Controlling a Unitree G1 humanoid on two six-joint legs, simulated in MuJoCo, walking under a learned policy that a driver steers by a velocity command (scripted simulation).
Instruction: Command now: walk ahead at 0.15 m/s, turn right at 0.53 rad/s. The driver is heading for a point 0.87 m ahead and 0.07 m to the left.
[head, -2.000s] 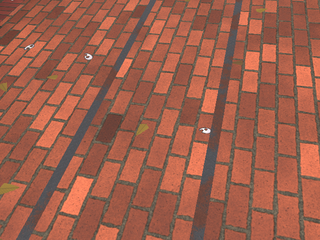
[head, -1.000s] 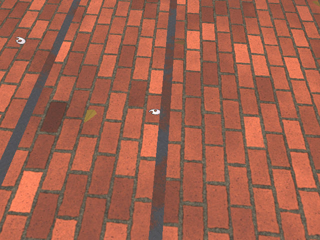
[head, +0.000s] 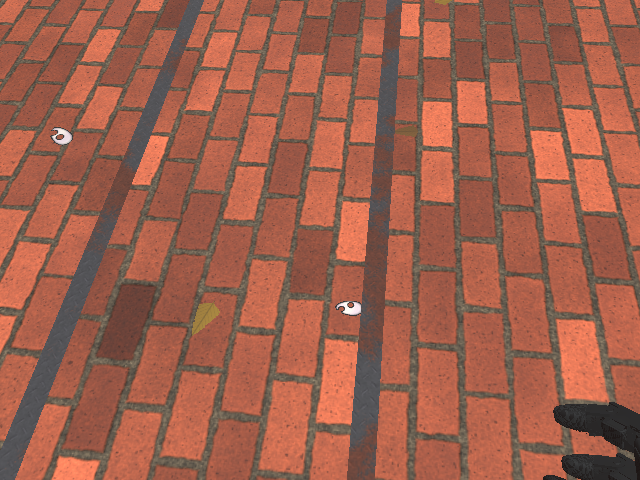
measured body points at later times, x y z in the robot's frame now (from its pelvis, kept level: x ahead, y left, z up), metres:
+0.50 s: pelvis +0.10 -0.01 +0.00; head +0.11 -0.02 +0.45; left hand +0.28 +0.24 -0.09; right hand +0.18 -0.28 -0.12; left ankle +0.14 +0.11 -0.72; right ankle +0.10 -0.13 -0.73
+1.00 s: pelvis +0.26 +0.06 +0.02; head +0.28 +0.10 +0.46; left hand +0.41 +0.35 -0.07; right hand +0.35 -0.20 -0.09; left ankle +0.18 +0.13 -0.73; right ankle +0.41 -0.09 -0.67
